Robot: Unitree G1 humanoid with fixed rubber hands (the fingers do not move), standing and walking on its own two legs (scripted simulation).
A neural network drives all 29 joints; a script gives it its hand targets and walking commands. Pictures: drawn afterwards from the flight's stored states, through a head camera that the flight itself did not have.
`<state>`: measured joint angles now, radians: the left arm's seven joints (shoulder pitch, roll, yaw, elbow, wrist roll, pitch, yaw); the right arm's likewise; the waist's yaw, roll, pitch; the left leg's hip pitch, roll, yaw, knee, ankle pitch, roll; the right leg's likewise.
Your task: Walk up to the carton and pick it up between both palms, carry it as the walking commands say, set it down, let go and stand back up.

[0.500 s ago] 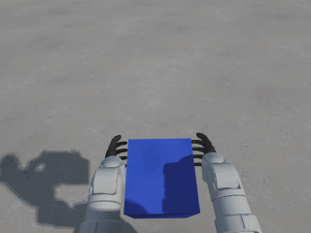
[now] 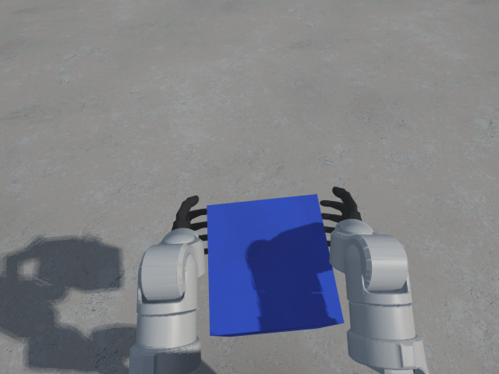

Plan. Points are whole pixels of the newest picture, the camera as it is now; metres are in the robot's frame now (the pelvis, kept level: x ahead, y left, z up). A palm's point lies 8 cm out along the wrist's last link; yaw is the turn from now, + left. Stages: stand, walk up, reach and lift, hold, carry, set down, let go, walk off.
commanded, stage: carry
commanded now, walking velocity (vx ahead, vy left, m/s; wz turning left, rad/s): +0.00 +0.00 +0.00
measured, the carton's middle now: (268, 274) +0.30 -0.01 -0.01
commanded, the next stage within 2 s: none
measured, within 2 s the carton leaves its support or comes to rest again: neither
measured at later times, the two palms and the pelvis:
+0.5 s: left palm (159, 264) +0.28 +0.14 +0.09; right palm (334, 260) +0.28 -0.10 +0.08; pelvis -0.02 +0.02 +0.00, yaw +1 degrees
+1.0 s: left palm (135, 261) +0.29 +0.18 +0.08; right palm (310, 254) +0.29 -0.07 +0.08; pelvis +0.00 +0.05 +0.00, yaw +1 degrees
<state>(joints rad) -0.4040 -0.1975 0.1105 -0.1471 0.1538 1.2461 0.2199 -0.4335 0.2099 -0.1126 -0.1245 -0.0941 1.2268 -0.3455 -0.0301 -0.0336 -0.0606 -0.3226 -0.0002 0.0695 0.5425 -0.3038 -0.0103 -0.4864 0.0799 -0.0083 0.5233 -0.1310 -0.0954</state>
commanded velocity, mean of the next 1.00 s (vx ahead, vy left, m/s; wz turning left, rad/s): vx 0.00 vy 0.00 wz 0.00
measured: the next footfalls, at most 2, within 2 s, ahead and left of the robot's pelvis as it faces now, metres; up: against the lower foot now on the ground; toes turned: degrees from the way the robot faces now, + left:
none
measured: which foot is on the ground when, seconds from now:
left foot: down 0.00-1.00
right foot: down 0.00-1.00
